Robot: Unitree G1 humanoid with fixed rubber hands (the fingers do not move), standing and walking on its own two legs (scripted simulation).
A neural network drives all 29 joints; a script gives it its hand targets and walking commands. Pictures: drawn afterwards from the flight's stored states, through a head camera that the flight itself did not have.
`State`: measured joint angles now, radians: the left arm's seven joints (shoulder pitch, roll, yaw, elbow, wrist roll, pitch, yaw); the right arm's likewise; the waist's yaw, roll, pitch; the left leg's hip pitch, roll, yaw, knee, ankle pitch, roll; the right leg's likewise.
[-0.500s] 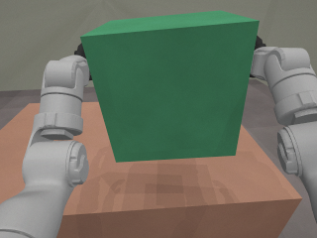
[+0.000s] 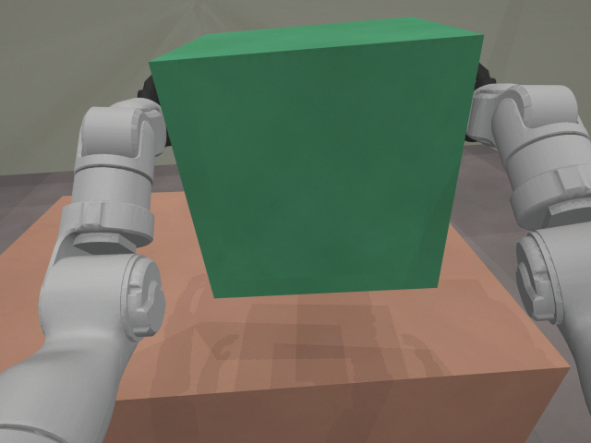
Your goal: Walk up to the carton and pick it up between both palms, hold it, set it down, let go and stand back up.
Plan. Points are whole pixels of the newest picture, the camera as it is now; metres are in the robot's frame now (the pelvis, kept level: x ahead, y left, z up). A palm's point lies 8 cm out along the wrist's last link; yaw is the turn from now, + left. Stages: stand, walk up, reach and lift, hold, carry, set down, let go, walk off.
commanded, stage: hold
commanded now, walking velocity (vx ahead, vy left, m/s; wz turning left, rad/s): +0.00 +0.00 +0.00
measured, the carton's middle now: (315, 153) +0.40 -0.02 +0.30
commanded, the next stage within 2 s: set down in 1.16 s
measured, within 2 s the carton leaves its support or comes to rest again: neither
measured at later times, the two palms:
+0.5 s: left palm (135, 126) +0.37 +0.21 +0.34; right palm (448, 111) +0.37 -0.17 +0.36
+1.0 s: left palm (149, 131) +0.37 +0.19 +0.34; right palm (461, 119) +0.37 -0.19 +0.35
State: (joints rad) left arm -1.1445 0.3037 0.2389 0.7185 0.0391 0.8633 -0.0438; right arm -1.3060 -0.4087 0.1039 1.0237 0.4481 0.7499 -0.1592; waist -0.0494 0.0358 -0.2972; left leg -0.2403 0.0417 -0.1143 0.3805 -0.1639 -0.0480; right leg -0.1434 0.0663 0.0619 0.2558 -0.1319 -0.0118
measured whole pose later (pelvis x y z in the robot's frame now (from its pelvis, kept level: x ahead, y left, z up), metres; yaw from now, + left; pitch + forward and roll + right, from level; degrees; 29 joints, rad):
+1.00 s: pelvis +0.00 +0.01 +0.00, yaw -1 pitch +0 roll -2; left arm -1.09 0.27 0.28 0.62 0.06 0.88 -0.04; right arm -1.25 -0.40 0.10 0.95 0.45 0.73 -0.16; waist -0.04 0.02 -0.26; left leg -0.22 0.04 -0.10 0.39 -0.18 -0.04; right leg -0.13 0.06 0.08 0.26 -0.14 0.00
